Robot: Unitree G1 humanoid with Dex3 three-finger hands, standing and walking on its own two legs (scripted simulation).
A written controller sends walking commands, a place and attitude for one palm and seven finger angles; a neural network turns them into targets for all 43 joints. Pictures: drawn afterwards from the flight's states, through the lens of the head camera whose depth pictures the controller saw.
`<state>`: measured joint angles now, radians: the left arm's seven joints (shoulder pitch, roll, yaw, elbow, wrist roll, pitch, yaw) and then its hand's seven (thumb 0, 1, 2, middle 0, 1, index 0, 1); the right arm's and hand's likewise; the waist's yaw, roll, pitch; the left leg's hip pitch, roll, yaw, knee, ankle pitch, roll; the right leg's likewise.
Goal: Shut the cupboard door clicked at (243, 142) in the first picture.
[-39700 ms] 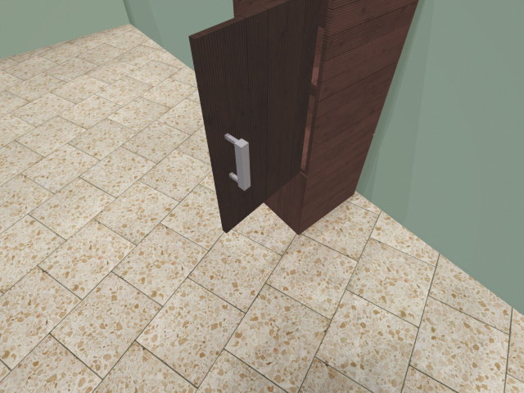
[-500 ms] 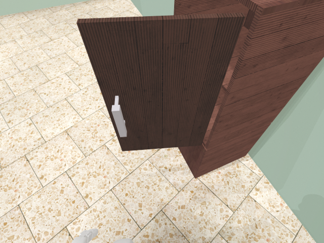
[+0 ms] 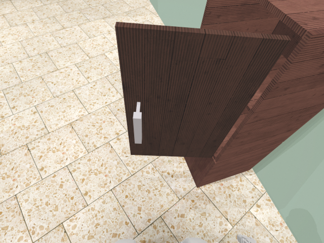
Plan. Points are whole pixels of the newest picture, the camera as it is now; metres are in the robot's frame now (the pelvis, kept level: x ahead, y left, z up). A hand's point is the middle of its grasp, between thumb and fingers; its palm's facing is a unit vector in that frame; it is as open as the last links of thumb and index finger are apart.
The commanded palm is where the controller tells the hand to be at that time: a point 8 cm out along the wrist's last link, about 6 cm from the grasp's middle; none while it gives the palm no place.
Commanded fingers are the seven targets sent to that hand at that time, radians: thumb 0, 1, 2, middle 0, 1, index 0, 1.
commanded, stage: come to a stop and stand still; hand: left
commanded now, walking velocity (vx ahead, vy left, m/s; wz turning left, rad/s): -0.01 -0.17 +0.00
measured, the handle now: (138, 123) +0.45 +0.11 -0.05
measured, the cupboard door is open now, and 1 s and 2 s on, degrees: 71 71 71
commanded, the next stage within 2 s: look again from close up in 0.82 s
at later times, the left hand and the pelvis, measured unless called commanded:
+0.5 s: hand out of the picture -0.02 +0.13 -0.17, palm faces +0.01 -0.98 -0.20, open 7.2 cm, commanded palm none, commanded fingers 0.00 0.90 0.90 -0.20 -0.30 -0.20 -0.30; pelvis -0.04 -0.04 +0.01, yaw -1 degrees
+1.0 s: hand out of the picture -0.03 +0.14 -0.18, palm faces -0.01 -0.98 -0.19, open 7.3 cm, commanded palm none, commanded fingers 0.00 0.90 0.90 -0.20 -0.30 -0.20 -0.30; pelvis -0.04 -0.03 +0.00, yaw +0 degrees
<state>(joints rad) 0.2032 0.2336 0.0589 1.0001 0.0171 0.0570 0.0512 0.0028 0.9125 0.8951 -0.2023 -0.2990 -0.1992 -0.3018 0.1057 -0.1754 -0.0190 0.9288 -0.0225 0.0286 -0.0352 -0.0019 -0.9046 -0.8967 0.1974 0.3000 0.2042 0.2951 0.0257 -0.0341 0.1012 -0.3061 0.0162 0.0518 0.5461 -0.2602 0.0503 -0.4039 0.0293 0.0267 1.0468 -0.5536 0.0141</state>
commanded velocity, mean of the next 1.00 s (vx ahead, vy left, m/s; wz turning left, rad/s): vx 0.05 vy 0.03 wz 0.00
